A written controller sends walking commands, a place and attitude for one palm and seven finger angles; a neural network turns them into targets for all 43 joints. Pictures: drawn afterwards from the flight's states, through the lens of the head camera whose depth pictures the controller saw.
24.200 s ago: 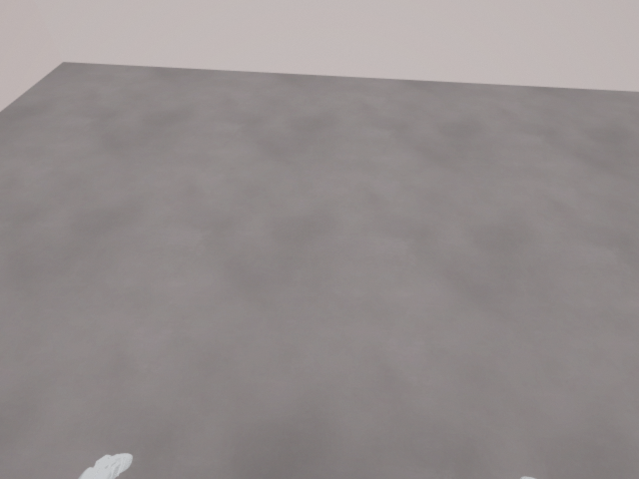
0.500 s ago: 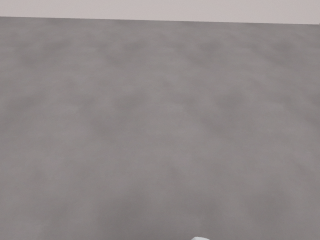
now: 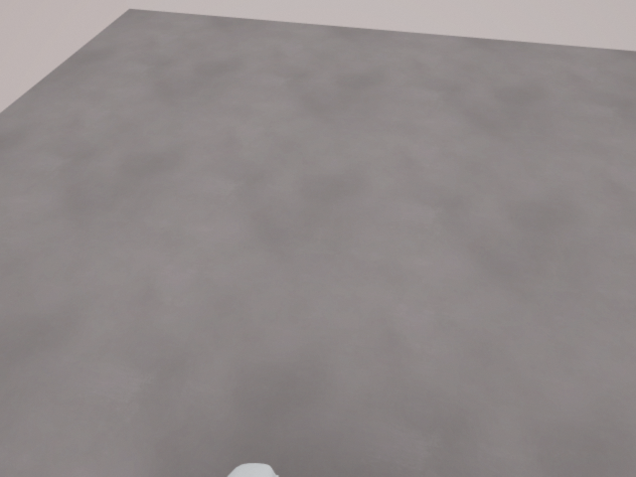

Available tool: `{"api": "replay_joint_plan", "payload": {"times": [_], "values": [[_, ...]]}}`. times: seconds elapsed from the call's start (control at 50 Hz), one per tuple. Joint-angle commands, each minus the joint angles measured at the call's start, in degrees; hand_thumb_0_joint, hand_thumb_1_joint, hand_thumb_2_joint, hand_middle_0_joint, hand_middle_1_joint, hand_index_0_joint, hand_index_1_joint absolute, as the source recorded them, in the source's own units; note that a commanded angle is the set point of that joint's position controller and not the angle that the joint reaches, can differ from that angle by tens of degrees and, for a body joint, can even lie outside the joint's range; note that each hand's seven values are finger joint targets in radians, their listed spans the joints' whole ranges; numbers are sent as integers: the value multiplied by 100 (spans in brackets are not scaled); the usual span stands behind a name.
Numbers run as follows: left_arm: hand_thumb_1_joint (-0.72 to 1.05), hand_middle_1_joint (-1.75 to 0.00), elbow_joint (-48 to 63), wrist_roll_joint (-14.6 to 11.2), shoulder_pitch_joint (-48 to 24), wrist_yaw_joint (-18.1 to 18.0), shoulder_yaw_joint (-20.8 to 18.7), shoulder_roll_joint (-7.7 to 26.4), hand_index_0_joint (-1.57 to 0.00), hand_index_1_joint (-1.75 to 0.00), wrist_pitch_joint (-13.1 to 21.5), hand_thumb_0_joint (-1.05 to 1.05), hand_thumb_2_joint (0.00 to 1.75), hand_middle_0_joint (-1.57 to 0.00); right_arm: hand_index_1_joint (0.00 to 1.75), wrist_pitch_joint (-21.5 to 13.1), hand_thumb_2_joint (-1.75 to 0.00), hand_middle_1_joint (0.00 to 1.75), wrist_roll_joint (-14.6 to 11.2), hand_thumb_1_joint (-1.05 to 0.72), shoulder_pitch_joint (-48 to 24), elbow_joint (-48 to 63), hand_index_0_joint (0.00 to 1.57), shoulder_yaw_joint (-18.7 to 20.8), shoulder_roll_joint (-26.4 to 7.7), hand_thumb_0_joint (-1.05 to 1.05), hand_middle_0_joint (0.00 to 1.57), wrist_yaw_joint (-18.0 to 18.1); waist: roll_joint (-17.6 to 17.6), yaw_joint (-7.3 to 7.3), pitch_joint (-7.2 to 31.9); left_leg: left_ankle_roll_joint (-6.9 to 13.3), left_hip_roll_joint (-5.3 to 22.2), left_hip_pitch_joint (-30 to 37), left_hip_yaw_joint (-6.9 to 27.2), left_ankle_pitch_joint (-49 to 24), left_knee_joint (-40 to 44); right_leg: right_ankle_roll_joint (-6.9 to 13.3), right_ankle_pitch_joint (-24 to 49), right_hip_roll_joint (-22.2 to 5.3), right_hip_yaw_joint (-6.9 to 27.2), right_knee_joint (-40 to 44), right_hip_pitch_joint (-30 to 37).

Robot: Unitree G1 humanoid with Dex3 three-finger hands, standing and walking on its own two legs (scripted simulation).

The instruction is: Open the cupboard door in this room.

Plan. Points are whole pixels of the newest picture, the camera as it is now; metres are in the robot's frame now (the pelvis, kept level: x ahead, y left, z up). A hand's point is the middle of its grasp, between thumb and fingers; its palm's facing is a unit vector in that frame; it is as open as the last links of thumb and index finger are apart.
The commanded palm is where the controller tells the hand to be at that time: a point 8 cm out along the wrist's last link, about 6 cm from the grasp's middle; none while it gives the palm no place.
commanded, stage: turn or walk to find it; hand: left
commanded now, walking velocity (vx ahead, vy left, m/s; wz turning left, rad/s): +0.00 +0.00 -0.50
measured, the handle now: out of the picture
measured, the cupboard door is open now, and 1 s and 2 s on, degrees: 0 0 0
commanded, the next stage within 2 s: none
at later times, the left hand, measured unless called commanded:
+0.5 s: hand out of the picture +0.05 +0.21 -0.18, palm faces -0.14 -0.96 -0.26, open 7.4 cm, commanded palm none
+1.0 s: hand out of the picture +0.11 +0.18 -0.17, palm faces -0.39 -0.90 -0.21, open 7.4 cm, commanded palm none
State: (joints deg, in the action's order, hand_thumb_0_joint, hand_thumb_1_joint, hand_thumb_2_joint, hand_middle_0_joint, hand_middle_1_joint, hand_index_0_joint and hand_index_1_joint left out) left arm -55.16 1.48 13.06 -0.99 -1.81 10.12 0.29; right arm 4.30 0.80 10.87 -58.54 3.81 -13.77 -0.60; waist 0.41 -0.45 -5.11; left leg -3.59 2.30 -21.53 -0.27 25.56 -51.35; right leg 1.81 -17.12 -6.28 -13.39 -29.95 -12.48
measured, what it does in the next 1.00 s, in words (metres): steps on the spot, turning right: left foot, then right foot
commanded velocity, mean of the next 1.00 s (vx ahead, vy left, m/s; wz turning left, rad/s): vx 0.00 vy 0.00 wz -0.50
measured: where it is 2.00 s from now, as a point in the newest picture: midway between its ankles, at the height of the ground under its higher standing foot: outside the picture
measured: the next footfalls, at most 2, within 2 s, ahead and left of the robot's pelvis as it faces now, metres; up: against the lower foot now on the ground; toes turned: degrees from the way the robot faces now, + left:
left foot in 0.10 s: +0.02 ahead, +0.14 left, +0.00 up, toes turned +3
right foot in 0.50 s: +0.01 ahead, -0.10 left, +0.00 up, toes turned -20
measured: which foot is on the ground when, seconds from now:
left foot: up 0.00-0.08, down 0.10-0.50, up 0.52-1.00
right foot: down 0.00-0.10, up 0.12-0.48, down 0.50-1.00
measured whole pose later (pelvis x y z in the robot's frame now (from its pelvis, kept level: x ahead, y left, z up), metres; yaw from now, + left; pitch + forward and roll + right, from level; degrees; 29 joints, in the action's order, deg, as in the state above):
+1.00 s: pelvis -0.04 +0.03 -0.01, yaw -26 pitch +0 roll -1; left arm -53.8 1.3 10.2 0.7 -3.3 13.0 -2.3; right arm 2.1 0.3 8.1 -54.0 2.4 -13.0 1.1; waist -1.0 -1.3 -4.3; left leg -2.5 1.5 -18.6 -0.3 23.4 -40.7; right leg 2.0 -8.5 4.7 4.4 -27.8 -19.6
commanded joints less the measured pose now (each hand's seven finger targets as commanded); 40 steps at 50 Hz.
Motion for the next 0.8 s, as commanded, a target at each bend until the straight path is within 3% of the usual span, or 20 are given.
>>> {"api": "replay_joint_plan", "payload": {"times": [0.0, 0.04, 0.06, 0.08, 0.1, 0.14, 0.18, 0.24, 0.3, 0.38, 0.42, 0.44, 0.46, 0.48, 0.5, 0.52, 0.54, 0.6, 0.68, 0.78], "values": [[90, -30, -43, 39, 491, -92, -249, 1165, -20, -30, 50, 0, 90, -20, 30, -309, -90, 30, -37, -90, -62, 331, 20, -85, -43, 0, 20, 83, -1150, -185, 779, 99, -152, 402, -396, -326, 1652, 580, 3264, -1145, 1292, 593, 859], [90, -30, -118, -54, 199, -89, -170, 1042, -20, -30, 26, 0, 90, -20, 30, -416, -90, 30, -30, -90, 400, 83, 20, -83, -191, 0, 20, 106, -809, 114, 835, 176, -11, 1666, -345, -1761, 2982, 193, 2257, -713, 1079, 291, 134], [90, -30, -82, -89, 259, -73, -133, 866, -20, -30, 18, 0, 90, -20, 30, -523, -90, 30, -2, -90, 483, 48, 20, -7, -622, 0, 20, 139, 124, 115, 1040, 351, 640, 2320, 292, -2715, 3152, -62, 1413, -314, 935, -116, -362], [90, -30, -105, -113, 442, -69, -46, 561, -20, -30, -19, 0, 90, -20, 30, -537, -90, 30, 3, -90, 429, 61, 20, 28, -843, 0, 20, 176, 1005, 57, 1081, 723, 1471, 2513, 1043, -3612, 3115, -265, -159, 16, 834, -454, -832], [90, -30, -153, -97, 392, -73, -25, 487, -20, -30, -66, 0, 90, -20, 30, -489, -90, 30, 21, -90, 294, 63, 20, 15, -863, 0, 20, 203, 1175, 98, 812, 1126, 1822, 2107, 1033, -3741, 3239, -324, -1245, 87, 926, -968, -860], [90, -30, -245, -77, 111, -24, -96, 607, -20, -30, -237, 0, 90, -20, 30, -474, -90, 30, 40, -90, -60, 104, 20, -39, -717, 0, 20, 324, 1437, 111, 168, 1310, 1799, 1334, 834, -3376, 3601, -384, -1438, 119, 1274, -2019, -1025], [90, -30, -333, -60, 272, 30, -172, 645, -20, -30, -281, 0, 90, -20, 30, -433, -90, 30, 35, -90, -349, 190, 20, -36, -641, 0, 20, 348, 1230, -23, -32, 1293, 1705, 1362, 347, -3769, 3323, -349, -1193, 142, 1349, -2506, -1315], [90, -30, -281, -41, 262, 76, -218, 586, -20, -30, -294, 0, 90, -20, 30, -418, -90, 30, 40, -90, -179, 240, 20, 52, -711, 0, 20, 320, 674, 35, 179, 1266, 1647, 1784, 53, -4074, 3121, -441, -1071, 220, 1238, -2778, -1572], [90, -30, -127, -29, 176, 104, -246, 502, -20, -30, -309, 0, 90, -20, 30, -395, -90, 30, 52, -90, -160, 289, 20, 158, -750, 0, 20, 281, 630, 65, 291, 1276, 1742, 1852, -117, -3656, 3075, -496, -1056, 201, 1066, -2499, -1538], [90, -30, 55, -20, 92, 143, -274, 474, -20, -30, -261, 0, 90, -20, 30, -365, -90, 30, 63, -90, -179, 345, 20, 257, -760, 0, 20, 234, 926, 112, 391, 1164, 1746, 1713, -312, -3440, 2791, -462, -848, 296, 758, -1540, -1074], [90, -30, 41, -13, 361, 152, -307, 531, -20, -30, -235, 0, 90, -20, 30, -352, -90, 30, 53, -90, -371, 403, 20, 276, -803, 0, 20, 224, 966, -76, 446, 995, 1735, 1462, -488, -3152, 2415, -408, -261, 320, 700, -855, -579], [90, -30, -2, 6, 552, 156, -335, 606, -20, -30, -209, 0, 90, -20, 30, -342, -90, 30, 42, -90, -404, 437, 20, 279, -793, 0, 20, 217, 751, -183, 515, 801, 1575, 1215, -665, -2822, 2003, -379, 361, 365, 639, -270, -155], [90, -30, -71, 28, 835, 140, -380, 863, -20, -30, -156, 0, 90, -20, 30, -342, -90, 30, 15, -90, -353, 474, 20, 269, -670, 0, 20, 208, 11, -337, 673, 494, 1260, 846, -953, -2085, 1175, -277, 1348, 104, 1035, 435, 415], [90, -30, -53, 83, 928, 61, -479, 1479, -20, -30, -72, 0, 90, -20, 30, -320, -90, 30, -9, -90, -313, 678, 20, 175, -209, 0, 20, 179, -1931, -417, 651, 113, 444, -570, -1205, 439, -202, 273, 2774, -1227, 3071, 984, 1023], [90, -30, -38, -25, 1062, 22, -468, 1582, -20, -30, -102, 0, 90, -20, 30, -228, -90, 30, -39, -90, -809, 906, 20, 111, -237, 0, 20, 192, -1820, -627, 503, 137, 148, -719, -440, 1266, -1045, 850, 3107, -1646, 3589, 1231, 445], [90, -30, 46, -27, 786, -20, -491, 1504, -20, -30, -119, 0, 90, -20, 30, -168, -90, 30, -37, -90, -771, 875, 20, 118, -276, 0, 20, 196, -1439, -462, 406, 201, 233, -847, 3, 891, -1465, 993, 1909, -1506, 3478, 1417, 251], [90, -30, 161, -22, 464, -35, -520, 1447, -20, -30, -130, 0, 90, -20, 30, -165, -90, 30, -8, -90, -783, 850, 20, 139, -331, 0, 20, 184, -1486, -400, 239, 210, 270, -1108, 141, 556, -1690, 920, 1076, -1324, 3560, 1530, 72], [90, -30, 391, -40, -93, -18, -431, 1208, -20, -30, -113, 0, 90, -20, 30, -196, -90, 30, 43, -90, -406, 643, 20, 135, -465, 0, 20, 135, -695, -125, 540, 94, 307, -913, 133, -388, -1598, 618, 998, -792, 2880, 1299, 209], [90, -30, 364, -51, 89, 17, -407, 1261, -20, -30, -71, 0, 90, -20, 30, -198, -90, 30, 46, -90, -301, 606, 20, 102, -479, 0, 20, 146, -616, -169, 784, -10, 221, -911, 140, -570, -1234, 545, 1307, -645, 2853, 1239, 570], [90, -30, 380, -13, 129, 39, -422, 1361, -20, -30, -95, 0, 90, -20, 30, -223, -90, 30, 29, -90, -371, 714, 20, 52, -512, 0, 20, 179, -618, -214, 703, -51, 177, -824, 144, -315, -637, 725, 1172, -669, 3197, 1288, 500]]}}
